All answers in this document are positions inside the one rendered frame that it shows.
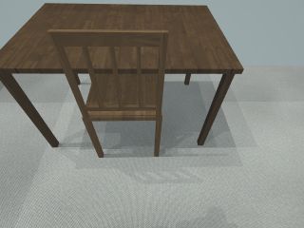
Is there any table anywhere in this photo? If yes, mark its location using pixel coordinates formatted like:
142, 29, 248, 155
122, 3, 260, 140
0, 3, 244, 147

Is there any chair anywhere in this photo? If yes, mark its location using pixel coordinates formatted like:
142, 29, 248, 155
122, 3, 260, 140
47, 29, 169, 158

